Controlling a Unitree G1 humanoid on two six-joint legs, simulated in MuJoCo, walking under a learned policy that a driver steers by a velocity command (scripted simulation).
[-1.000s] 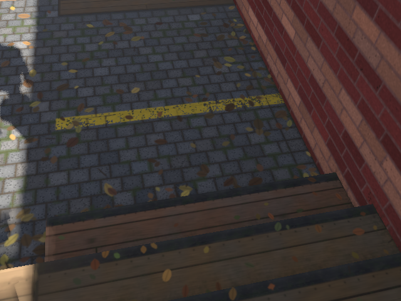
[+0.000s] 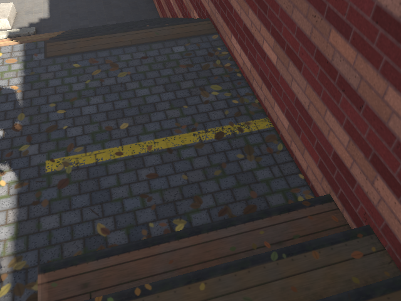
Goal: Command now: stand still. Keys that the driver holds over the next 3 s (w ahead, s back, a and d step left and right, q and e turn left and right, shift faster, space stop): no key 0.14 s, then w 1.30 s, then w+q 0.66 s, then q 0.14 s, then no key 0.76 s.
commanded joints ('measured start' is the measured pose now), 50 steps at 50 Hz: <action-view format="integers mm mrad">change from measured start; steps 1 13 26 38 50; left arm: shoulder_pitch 44 38 312 313 154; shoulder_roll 72 82 154 99 132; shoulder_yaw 10 33 64 17 64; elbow -5 -50 -37 -67 -152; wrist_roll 1 15 32 26 25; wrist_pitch -2 11 -72 -102 -46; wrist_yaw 2 -3 -2 12 1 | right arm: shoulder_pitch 61 132 -39 -318 88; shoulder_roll -70 -140 -125 -77 -90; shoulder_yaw -10 -55 -95 -59 -47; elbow -11 -18 -124 -235 -75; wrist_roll -1 -6 -23 2 -11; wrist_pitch -6 12 -42 -22 -91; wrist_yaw -3 0 19 64 34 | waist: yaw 3 -27 50 103 47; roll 0 92 -47 -92 -29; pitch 35 137 138 131 94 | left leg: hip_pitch -51 -114 -667 -226 -114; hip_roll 118 127 68 8 321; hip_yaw -115 -235 -80 24 -295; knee -75 -156 618 154 17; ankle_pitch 101 -579 -136 638 283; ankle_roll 17 110 31 26 238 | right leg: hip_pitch -8 -216 100 -282 -809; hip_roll -138 -2 -317 -126 -96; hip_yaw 124 5 440 108 176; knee -60 123 -136 256 1146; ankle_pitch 151 -361 -254 -31 -145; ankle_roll -24 -54 -248 -135 -20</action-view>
